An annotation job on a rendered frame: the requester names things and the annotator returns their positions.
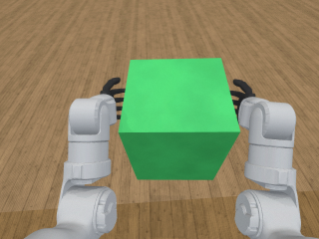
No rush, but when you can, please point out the robot left upper arm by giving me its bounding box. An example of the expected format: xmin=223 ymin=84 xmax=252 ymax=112
xmin=24 ymin=185 xmax=118 ymax=239

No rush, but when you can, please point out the right robot hand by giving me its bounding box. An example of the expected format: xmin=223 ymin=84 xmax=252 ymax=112
xmin=230 ymin=79 xmax=256 ymax=123

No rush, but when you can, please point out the left robot hand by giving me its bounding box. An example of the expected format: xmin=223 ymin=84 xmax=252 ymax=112
xmin=100 ymin=77 xmax=126 ymax=120

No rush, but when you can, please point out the robot right upper arm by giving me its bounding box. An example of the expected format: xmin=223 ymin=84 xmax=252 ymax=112
xmin=234 ymin=189 xmax=319 ymax=239

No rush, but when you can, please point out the left robot forearm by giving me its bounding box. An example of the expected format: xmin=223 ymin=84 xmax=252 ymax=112
xmin=57 ymin=94 xmax=117 ymax=223

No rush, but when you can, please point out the right robot forearm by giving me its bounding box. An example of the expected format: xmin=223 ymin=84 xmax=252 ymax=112
xmin=238 ymin=97 xmax=301 ymax=230

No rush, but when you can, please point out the carton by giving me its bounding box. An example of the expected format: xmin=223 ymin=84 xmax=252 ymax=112
xmin=118 ymin=58 xmax=240 ymax=180

